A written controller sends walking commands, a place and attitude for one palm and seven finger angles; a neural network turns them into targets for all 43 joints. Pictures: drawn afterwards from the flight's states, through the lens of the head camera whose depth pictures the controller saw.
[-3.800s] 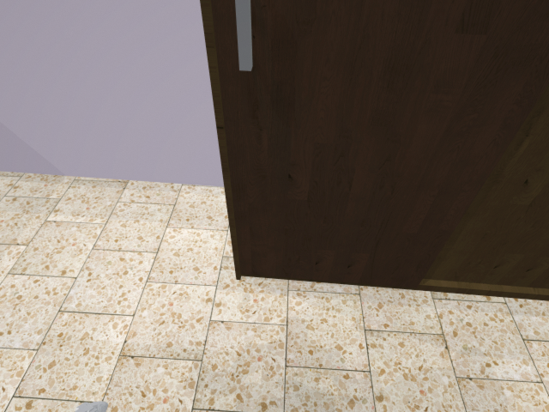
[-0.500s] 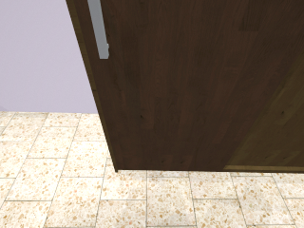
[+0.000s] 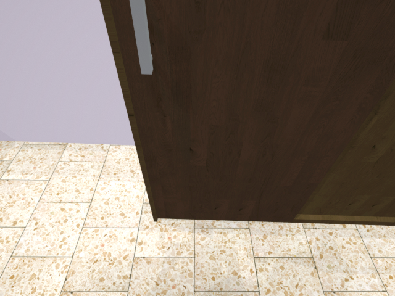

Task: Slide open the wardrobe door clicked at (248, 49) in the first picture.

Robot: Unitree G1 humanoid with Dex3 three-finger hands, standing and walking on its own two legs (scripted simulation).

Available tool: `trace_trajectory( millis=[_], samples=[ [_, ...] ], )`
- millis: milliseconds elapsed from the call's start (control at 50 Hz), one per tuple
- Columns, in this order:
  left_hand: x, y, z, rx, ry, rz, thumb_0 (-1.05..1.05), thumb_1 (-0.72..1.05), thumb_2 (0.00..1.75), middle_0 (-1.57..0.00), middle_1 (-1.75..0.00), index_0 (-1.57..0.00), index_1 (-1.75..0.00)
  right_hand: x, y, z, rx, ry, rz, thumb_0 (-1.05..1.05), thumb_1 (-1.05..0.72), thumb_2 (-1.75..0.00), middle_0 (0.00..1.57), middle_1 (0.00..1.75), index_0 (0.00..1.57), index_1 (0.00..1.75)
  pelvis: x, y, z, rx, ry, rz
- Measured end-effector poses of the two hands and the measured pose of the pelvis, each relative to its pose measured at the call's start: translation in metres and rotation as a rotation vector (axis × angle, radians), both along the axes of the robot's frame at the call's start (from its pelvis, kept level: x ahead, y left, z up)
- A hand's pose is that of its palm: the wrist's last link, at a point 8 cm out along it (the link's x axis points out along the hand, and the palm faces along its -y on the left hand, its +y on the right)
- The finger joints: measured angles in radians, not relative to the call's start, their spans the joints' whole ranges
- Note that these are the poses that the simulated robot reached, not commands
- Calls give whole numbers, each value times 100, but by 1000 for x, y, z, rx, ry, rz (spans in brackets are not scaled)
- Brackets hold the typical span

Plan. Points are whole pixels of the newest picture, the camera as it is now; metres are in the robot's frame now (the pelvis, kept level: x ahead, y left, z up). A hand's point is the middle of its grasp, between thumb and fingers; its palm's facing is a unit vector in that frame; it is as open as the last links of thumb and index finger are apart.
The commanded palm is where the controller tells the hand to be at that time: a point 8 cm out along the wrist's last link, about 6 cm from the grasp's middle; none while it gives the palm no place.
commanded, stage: come to a stop and stand still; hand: left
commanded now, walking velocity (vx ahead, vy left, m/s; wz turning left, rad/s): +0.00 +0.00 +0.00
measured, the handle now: (143, 25) +0.59 +0.16 +0.27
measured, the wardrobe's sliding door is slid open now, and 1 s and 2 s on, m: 0.00 0.00 0.00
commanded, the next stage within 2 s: look again from close up in 0.30 s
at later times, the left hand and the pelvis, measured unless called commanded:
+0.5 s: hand out of the picture +0.03 +0.19 -0.17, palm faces +0.01 -0.97 -0.22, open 7.3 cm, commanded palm none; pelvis +0.02 +0.00 +0.00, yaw +1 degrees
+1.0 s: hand out of the picture +0.09 +0.27 -0.14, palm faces +0.00 -0.94 -0.35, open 7.3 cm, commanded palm none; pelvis -0.01 +0.01 +0.00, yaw +1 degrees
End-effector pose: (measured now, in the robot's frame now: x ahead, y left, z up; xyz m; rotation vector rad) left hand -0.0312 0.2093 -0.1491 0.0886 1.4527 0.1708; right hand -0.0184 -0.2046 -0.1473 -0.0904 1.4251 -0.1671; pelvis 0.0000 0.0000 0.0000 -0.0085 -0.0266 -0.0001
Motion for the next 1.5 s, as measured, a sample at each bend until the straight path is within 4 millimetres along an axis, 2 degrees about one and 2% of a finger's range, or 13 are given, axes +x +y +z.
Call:
trace_trajectory(
  millis=[180,420,560,720,840,980,1220,1320,1400,1500],
  samples=[
    [6,4,1,-1,7,-10,0,91,90,-20,-30,-20,-30,25,-12,4,-36,-41,18,1,-92,-90,20,30,20,29,7,4,2,3,-2,-4],
    [36,16,5,27,-41,-50,0,91,90,-20,-30,-20,-30,46,-20,6,-42,-68,46,0,-91,-90,20,30,20,29,14,3,3,4,-4,0],
    [73,44,9,98,-168,-82,1,91,90,-20,-30,-21,-30,74,-41,9,-100,-194,66,0,-91,-90,20,30,20,29,20,5,-6,-4,-2,11],
    [124,78,27,175,-348,-126,1,91,90,-20,-30,-21,-30,109,-67,28,-180,-319,103,1,-91,-90,20,30,20,29,15,8,-9,-5,-29,6],
    [137,94,43,207,-413,-159,1,91,90,-20,-30,-20,-30,122,-75,44,-209,-379,136,1,-91,-90,20,30,20,29,5,11,-6,-6,-37,8],
    [119,101,44,208,-379,-169,1,91,90,-20,-30,-21,-30,113,-74,46,-204,-369,151,0,-90,-90,20,30,20,29,-5,15,-3,-6,-35,10],
    [46,91,20,148,-177,-125,1,91,90,-20,-30,-21,-30,57,-58,28,-157,-190,123,1,-90,-90,20,30,20,30,-13,19,-1,-8,-29,13],
    [21,85,14,126,-107,-105,1,91,90,-20,-30,-21,-30,39,-52,24,-145,-131,104,1,-90,-90,20,30,20,30,-14,20,0,-9,-26,14],
    [11,83,12,118,-78,-92,1,91,90,-20,-30,-21,-30,32,-49,22,-141,-108,94,1,-90,-90,20,30,20,30,-14,21,0,-9,-26,16],
    [8,81,11,117,-72,-87,1,91,90,-20,-30,-21,-30,35,-48,22,-138,-110,88,1,-90,-90,20,30,20,30,-14,22,0,-8,-27,16]
  ],
)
